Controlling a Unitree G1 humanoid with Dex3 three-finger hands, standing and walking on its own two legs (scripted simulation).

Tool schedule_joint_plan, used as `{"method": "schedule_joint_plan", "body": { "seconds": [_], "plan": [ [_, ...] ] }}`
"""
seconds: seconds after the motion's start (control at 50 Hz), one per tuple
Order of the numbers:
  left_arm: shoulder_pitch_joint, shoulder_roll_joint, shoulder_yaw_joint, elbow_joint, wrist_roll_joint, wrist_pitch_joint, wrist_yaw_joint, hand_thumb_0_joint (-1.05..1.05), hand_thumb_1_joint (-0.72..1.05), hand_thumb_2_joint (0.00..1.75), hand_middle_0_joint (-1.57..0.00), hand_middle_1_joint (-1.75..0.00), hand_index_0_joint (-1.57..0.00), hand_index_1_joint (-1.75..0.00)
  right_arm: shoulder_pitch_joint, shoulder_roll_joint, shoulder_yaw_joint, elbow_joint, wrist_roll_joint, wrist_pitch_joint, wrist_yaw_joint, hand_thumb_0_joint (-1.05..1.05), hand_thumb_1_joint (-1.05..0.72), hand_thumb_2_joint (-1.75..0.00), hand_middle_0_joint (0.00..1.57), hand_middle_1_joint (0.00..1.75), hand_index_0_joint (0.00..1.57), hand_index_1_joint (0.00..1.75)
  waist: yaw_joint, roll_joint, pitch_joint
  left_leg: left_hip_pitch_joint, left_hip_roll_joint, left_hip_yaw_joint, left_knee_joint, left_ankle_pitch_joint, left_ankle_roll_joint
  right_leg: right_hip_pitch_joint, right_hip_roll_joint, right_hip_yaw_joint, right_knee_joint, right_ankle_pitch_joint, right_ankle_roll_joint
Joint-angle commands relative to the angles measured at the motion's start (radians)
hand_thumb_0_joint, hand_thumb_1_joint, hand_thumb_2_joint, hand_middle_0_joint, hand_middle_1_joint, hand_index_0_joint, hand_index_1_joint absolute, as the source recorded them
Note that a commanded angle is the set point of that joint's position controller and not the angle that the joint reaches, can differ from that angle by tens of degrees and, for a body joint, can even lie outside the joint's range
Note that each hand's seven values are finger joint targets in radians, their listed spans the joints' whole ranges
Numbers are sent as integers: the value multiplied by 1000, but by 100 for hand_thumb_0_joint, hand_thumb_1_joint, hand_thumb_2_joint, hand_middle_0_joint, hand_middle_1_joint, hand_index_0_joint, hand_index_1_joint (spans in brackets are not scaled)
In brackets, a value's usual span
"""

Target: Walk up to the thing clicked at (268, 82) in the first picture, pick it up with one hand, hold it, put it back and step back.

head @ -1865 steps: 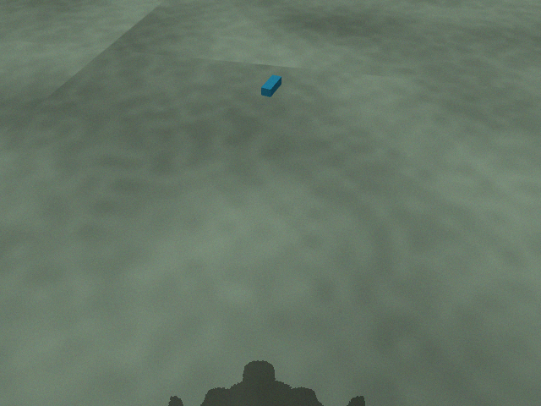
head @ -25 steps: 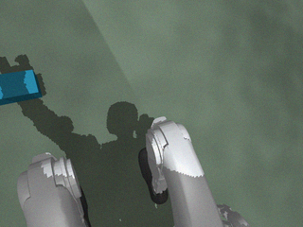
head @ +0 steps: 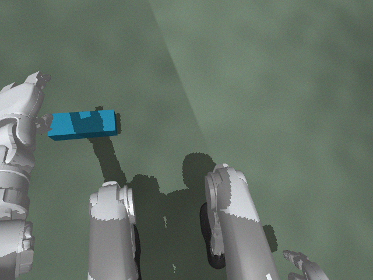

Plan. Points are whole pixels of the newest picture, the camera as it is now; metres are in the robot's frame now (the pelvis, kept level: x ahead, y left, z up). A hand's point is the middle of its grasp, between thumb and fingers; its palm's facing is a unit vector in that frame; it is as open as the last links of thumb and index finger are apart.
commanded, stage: home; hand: left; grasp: from above
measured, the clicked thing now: (84, 125) +0.54 +0.25 -0.37
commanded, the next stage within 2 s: none
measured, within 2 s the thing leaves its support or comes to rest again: neither
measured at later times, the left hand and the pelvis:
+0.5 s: hand (30, 185) +0.30 +0.19 +0.09, palm faces -0.04 -0.91 -0.40, open 7.4 cm; pelvis +0.02 -0.02 +0.18, yaw +4 degrees
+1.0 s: hand out of the picture +0.23 +0.18 +0.26, palm faces +0.16 -0.97 -0.20, open 7.4 cm; pelvis +0.08 -0.01 +0.31, yaw +5 degrees
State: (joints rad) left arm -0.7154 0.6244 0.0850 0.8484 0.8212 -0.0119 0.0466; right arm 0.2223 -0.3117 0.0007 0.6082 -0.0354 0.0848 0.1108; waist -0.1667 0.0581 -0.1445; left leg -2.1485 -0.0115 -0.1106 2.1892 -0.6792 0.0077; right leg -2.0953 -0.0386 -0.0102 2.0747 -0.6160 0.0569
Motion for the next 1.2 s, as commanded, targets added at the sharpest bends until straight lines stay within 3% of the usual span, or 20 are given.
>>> {"method": "schedule_joint_plan", "body": {
  "seconds": [0.0,0.06,0.14,0.2,0.24,0.28,0.34,0.4,0.46,0.48,0.56,0.62,0.64,0.7,0.86,0.96,1.04,1.18],
  "plan": [
    [-157,124,8,-347,-169,38,-19,0,90,90,-20,-30,-20,-30,105,-189,-100,-88,20,-25,-25,0,-90,-90,20,30,20,30,4,182,-651,605,8,6,-456,35,20,421,38,-89,-295,83,-85],
    [-92,75,-3,-466,-269,66,-23,0,90,90,-20,-30,-20,-30,66,-170,-96,-105,34,-43,-46,0,-90,-90,20,30,20,30,13,146,-642,655,11,9,-522,6,20,493,36,-81,-365,73,-80],
    [33,51,18,-527,-350,101,3,0,90,90,-20,-30,-20,-30,25,-151,-86,-103,53,-75,-84,0,-90,-90,20,30,20,30,38,134,-600,771,15,6,-599,72,9,565,28,-71,-440,115,-81],
    [167,-33,4,-530,-422,139,17,0,90,90,-20,-30,-20,-30,1,-129,-79,-109,61,-103,-108,0,-90,-90,20,30,20,30,40,97,-551,827,13,13,-660,96,6,639,25,-60,-514,121,-80],
    [216,-29,27,-576,-472,163,28,0,90,90,-20,-30,-20,-30,-21,-119,-73,-121,65,-122,-123,0,-90,-90,20,30,20,30,59,87,-565,867,11,22,-692,112,7,719,24,-50,-562,128,-79],
    [306,-89,0,-593,-525,189,30,0,90,90,-20,-30,-20,-30,-42,-102,-70,-133,69,-137,-135,0,-90,-90,20,30,20,30,51,58,-517,880,10,38,-722,117,10,776,26,-39,-623,127,-76],
    [405,-97,28,-646,-613,223,39,0,90,90,-20,-30,-20,-30,-72,-84,-59,-154,71,-161,-154,0,-90,-90,20,30,20,30,68,23,-471,919,10,44,-794,62,15,874,29,-22,-721,74,-71],
    [465,-133,19,-743,-696,253,42,0,90,90,-20,-30,-20,-30,-94,-67,-51,-168,72,-186,-171,0,-90,-90,20,30,20,30,70,15,-458,981,11,50,-854,56,16,967,29,-6,-802,67,-68],
    [572,-166,21,-801,-746,283,47,0,90,90,-20,-30,-20,-30,-82,-55,-41,-172,75,-208,-193,0,-90,-90,20,30,20,30,69,20,-411,1065,17,38,-934,91,12,1034,30,-11,-864,103,-66],
    [600,-164,40,-803,-763,296,51,0,90,90,-20,-30,-20,-30,-74,-52,-36,-170,77,-213,-200,0,-90,-90,20,30,20,30,78,18,-406,1101,20,33,-958,103,11,1061,29,-10,-885,116,-66],
    [703,-224,31,-893,-824,341,55,0,90,90,-20,-30,-20,-30,-54,-33,-17,-181,78,-239,-234,0,-90,-90,20,30,20,30,83,27,-365,1205,20,38,-1047,157,8,1170,32,-10,-983,164,-65],
    [812,-246,49,-923,-855,366,54,0,90,90,-20,-30,-20,-30,-33,-31,-10,-186,77,-261,-262,0,-90,-90,20,30,20,30,94,24,-326,1291,22,32,-1113,217,3,1238,35,-20,-1040,214,-63],
    [839,-264,33,-947,-863,373,51,0,90,90,-20,-30,-20,-30,-27,-26,-8,-188,76,-268,-269,0,-90,-90,20,30,20,30,84,23,-307,1303,20,41,-1126,251,3,1271,37,-21,-1067,242,-62],
    [937,-278,45,-1000,-884,395,47,0,90,90,-20,-30,-20,-30,-8,-21,-2,-205,71,-288,-286,0,-90,-90,20,30,20,30,104,17,-270,1365,11,59,-1177,309,4,1360,39,-26,-1136,290,-59],
    [1161,-312,15,-1129,-887,435,22,0,90,90,-20,-30,-20,-30,14,-12,-4,-236,60,-331,-312,0,-90,-90,20,30,20,30,112,-6,-156,1487,9,67,-1291,408,3,1476,51,-54,-1251,365,-55],
    [1198,-316,4,-1176,-885,440,-4,0,90,90,-20,-30,-20,-30,10,-19,-14,-238,53,-352,-312,0,-90,-90,20,30,20,30,116,-6,-103,1520,17,55,-1343,420,-2,1476,57,-78,-1268,354,-57],
    [1178,-316,-3,-1167,-878,435,-18,0,90,90,-20,-30,-20,-30,-2,-26,-15,-235,47,-368,-310,0,-90,-90,20,30,20,30,109,-22,-50,1514,15,60,-1358,363,0,1465,57,-86,-1283,307,-50],
    [1178,-304,7,-1176,-871,421,-25,0,90,90,-20,-30,-20,-30,-8,-28,-19,-225,41,-387,-306,0,-90,-90,20,30,20,30,118,-10,-85,1540,8,74,-1344,393,0,1500,50,-76,-1283,336,-48]
  ]
}}
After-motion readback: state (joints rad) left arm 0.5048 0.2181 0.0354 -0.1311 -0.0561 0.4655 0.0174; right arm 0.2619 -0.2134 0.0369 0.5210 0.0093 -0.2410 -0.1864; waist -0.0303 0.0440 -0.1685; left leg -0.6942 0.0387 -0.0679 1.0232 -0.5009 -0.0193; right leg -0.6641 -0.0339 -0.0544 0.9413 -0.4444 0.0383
